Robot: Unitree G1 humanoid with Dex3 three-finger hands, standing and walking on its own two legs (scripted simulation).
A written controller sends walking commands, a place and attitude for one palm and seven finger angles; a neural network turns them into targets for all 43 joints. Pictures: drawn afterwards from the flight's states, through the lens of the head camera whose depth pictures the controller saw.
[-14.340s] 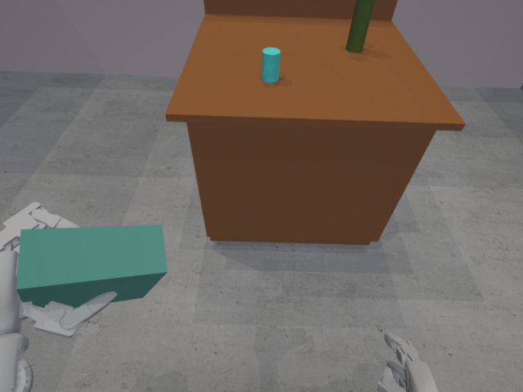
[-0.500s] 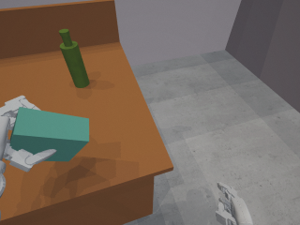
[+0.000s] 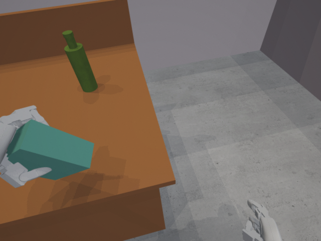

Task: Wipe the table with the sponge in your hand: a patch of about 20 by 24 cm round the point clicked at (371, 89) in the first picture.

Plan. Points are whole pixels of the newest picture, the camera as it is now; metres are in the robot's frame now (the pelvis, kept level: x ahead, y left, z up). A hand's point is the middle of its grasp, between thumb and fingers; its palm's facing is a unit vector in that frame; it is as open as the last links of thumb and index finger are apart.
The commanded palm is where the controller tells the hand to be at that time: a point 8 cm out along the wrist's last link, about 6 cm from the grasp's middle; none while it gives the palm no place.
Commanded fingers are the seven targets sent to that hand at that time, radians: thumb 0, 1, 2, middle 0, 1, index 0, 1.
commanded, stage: turn the palm down, sponge in hand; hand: left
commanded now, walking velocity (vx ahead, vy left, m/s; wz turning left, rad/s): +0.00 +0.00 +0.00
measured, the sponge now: (55, 157) +0.24 +0.26 +0.13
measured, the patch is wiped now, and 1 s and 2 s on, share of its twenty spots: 0.00 0.00 0.00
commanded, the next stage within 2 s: move the sponge above the wiping area in 1.46 s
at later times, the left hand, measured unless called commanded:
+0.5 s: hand (11, 139) +0.24 +0.33 +0.18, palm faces +0.25 -0.27 -0.93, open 9.7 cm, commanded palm +0.20 +0.32 +0.23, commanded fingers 0.00 0.10 1.30 -1.20 -1.60 -1.20 -1.60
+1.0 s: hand (7, 149) +0.22 +0.33 +0.18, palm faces +0.09 -0.07 -0.99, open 9.7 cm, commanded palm +0.18 +0.32 +0.24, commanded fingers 0.00 0.10 1.30 -1.20 -1.60 -1.20 -1.60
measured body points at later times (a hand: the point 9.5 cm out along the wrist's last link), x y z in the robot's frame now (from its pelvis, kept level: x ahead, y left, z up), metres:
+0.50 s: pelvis +0.02 +0.04 +0.00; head +0.03 +0.00 +0.45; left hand +0.22 +0.34 +0.23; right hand +0.23 -0.18 -0.08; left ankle +0.05 +0.16 -0.72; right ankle -0.03 -0.09 -0.72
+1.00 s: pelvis -0.01 +0.04 +0.02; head +0.00 -0.01 +0.46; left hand +0.21 +0.33 +0.23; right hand +0.26 -0.14 -0.06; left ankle +0.05 +0.16 -0.72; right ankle -0.03 -0.09 -0.72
